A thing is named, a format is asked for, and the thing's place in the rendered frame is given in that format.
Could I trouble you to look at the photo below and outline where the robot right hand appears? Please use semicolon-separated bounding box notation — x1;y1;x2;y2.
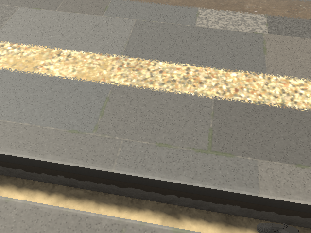
257;223;300;233

